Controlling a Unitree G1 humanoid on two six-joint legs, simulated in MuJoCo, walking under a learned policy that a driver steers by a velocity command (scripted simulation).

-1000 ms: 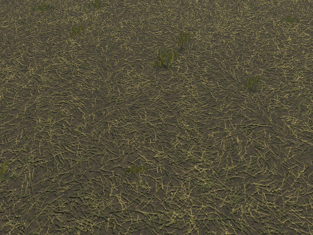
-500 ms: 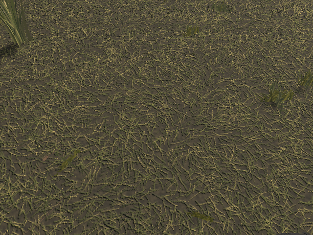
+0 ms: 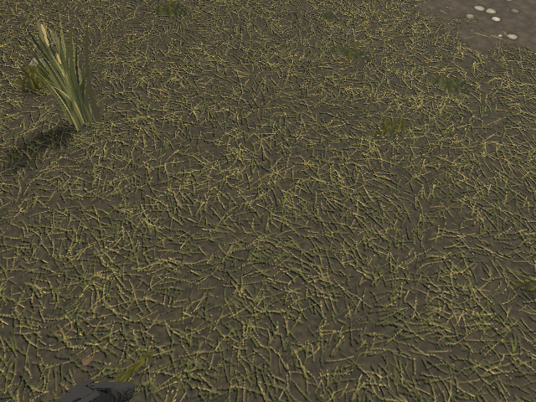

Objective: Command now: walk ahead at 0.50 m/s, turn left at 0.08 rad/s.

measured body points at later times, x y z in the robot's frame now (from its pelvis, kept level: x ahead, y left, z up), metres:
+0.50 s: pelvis +0.25 +0.01 +0.01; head +0.28 +0.01 +0.46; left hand +0.29 +0.28 -0.13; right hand +0.43 -0.26 -0.06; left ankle +0.35 +0.09 -0.72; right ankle +0.11 -0.09 -0.69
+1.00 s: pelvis +0.48 -0.10 -0.01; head +0.51 -0.12 +0.44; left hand +0.79 -0.02 -0.09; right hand +0.32 -0.31 -0.14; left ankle +0.36 +0.09 -0.69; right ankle +0.54 -0.20 -0.72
